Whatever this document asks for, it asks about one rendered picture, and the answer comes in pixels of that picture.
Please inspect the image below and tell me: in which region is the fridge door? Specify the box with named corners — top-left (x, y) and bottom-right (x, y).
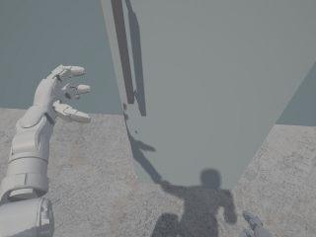
top-left (103, 0), bottom-right (316, 191)

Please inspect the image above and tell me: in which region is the robot left hand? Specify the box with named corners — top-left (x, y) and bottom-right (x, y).
top-left (33, 64), bottom-right (92, 123)

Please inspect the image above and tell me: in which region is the robot left forearm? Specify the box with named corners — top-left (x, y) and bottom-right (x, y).
top-left (0, 106), bottom-right (56, 205)

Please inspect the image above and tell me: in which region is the robot left upper arm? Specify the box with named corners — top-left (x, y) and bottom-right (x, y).
top-left (0, 197), bottom-right (55, 237)

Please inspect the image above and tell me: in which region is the robot right hand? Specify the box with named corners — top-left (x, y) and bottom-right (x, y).
top-left (240, 210), bottom-right (272, 237)

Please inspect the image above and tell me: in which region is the handle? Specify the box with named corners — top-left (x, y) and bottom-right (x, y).
top-left (111, 0), bottom-right (136, 105)

